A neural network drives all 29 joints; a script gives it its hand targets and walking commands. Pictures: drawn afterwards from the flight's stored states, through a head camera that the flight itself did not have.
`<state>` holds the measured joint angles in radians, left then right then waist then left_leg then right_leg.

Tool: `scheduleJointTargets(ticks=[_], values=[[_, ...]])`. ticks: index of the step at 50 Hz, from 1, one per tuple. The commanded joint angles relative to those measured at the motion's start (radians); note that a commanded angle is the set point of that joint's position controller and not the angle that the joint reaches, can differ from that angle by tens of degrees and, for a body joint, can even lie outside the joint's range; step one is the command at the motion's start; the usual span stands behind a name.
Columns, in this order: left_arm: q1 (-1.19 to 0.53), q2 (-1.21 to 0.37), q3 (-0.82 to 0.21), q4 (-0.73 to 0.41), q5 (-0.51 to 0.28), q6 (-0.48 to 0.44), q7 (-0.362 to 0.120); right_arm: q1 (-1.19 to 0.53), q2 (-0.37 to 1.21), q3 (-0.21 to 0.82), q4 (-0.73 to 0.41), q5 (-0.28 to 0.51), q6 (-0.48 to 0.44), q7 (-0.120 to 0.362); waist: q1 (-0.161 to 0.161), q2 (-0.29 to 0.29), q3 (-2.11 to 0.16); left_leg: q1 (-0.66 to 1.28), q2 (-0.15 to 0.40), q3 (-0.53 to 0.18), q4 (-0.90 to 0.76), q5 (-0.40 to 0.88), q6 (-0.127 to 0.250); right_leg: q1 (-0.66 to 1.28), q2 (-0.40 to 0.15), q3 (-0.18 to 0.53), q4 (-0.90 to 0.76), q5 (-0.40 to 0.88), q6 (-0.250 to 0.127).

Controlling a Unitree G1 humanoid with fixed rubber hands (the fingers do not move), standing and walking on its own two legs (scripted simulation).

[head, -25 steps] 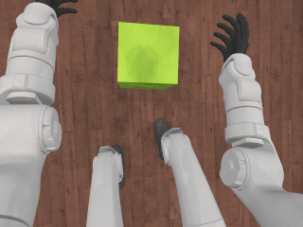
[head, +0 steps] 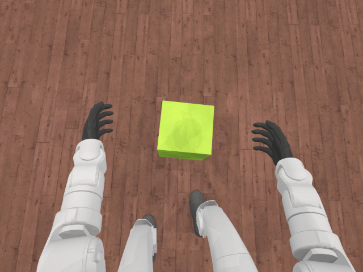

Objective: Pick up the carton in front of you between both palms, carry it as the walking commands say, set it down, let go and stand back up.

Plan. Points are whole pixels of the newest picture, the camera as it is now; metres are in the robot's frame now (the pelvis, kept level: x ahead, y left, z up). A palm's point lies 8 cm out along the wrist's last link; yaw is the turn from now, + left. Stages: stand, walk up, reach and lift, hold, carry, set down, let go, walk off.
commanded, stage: let go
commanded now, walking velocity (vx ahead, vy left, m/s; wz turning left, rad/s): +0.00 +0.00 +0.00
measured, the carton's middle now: (184, 133) +0.48 -0.09 -0.58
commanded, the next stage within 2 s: stand in 1.04 s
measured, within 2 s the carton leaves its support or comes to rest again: neither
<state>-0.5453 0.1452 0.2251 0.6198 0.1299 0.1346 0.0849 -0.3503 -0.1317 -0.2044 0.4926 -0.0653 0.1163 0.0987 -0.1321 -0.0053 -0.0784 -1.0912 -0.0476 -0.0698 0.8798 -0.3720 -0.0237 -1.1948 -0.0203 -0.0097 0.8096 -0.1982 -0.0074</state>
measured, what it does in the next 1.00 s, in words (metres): rises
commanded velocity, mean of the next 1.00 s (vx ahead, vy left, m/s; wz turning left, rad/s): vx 0.00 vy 0.00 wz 0.00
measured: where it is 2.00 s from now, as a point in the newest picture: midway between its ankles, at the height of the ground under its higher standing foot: (174, 234)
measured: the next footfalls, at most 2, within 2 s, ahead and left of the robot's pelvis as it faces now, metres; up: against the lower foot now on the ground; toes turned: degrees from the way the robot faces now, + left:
none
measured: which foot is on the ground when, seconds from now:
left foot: down 0.00-1.00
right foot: down 0.00-1.00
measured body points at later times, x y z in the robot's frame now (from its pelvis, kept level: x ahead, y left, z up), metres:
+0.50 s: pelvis +0.06 +0.00 +0.06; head +0.13 +0.01 +0.51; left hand +0.29 +0.21 -0.03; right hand +0.21 -0.24 -0.02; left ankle +0.00 +0.13 -0.67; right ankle +0.08 -0.11 -0.67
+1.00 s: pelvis +0.06 +0.01 +0.06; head +0.05 +0.01 +0.51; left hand +0.24 +0.23 -0.01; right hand +0.21 -0.24 -0.01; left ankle +0.00 +0.13 -0.67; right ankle +0.08 -0.11 -0.67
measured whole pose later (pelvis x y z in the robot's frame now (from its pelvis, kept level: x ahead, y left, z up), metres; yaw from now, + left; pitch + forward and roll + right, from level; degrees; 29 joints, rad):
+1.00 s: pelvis +0.06 +0.01 +0.06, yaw -3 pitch -4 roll -1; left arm 0.22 0.20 0.02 0.48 -0.01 0.09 -0.03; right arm 0.23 -0.23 -0.03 0.38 -0.02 0.22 0.02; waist -0.01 0.03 0.06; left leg -0.05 0.00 -0.04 0.49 -0.37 0.00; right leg -0.19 0.02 0.02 0.48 -0.22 0.01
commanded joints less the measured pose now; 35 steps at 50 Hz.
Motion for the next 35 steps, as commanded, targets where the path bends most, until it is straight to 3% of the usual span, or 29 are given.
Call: scheduleJointTargets(ticks=[1, 5, 11, 24, 29, 35], values=[[-0.057, 0.070, -0.018, -0.139, -0.024, -0.047, -0.002, 0.066, -0.111, 0.041, -0.105, 0.030, -0.038, 0.016, -0.008, 0.057, -0.601, 0.143, -0.034, 0.068, -0.185, 0.082, -0.002, 0.841, 0.044, 0.020, -0.034, 0.244, 0.014], [0.112, 0.086, -0.034, -0.113, -0.042, -0.081, -0.025, 0.223, -0.123, 0.097, -0.129, 0.059, -0.062, 0.008, 0.002, 0.002, -0.479, 0.181, -0.027, 0.066, -0.235, 0.050, 0.014, 0.977, 0.033, 0.051, -0.090, 0.269, 0.024], [0.331, 0.108, -0.061, -0.102, -0.060, -0.128, -0.047, 0.420, -0.126, 0.156, -0.210, 0.089, -0.090, -0.023, 0.023, -0.044, -0.357, 0.303, -0.019, 0.057, -0.324, 0.087, 0.028, 1.155, 0.026, 0.071, -0.155, 0.424, 0.040], [0.648, 0.120, -0.114, -0.213, -0.086, -0.128, -0.104, 0.559, -0.171, 0.155, -0.194, 0.093, -0.079, -0.030, 0.103, 0.054, -0.074, 0.703, 0.017, 0.045, -0.496, 0.273, 0.008, 1.228, 0.063, 0.028, -0.333, 0.331, 0.027], [0.710, 0.122, -0.150, -0.254, -0.112, -0.101, -0.132, 0.583, -0.178, 0.138, -0.162, 0.074, -0.058, -0.032, 0.107, 0.048, 0.003, 0.774, 0.034, 0.038, -0.538, 0.331, 0.001, 1.259, 0.076, 0.015, -0.364, 0.311, 0.023], [0.706, 0.129, -0.175, -0.282, -0.127, -0.063, -0.151, 0.573, -0.188, 0.121, -0.159, 0.053, -0.022, -0.034, 0.108, 0.033, 0.093, 0.765, 0.048, 0.030, -0.575, 0.289, 0.005, 1.303, 0.085, 0.002, -0.372, 0.259, 0.025]])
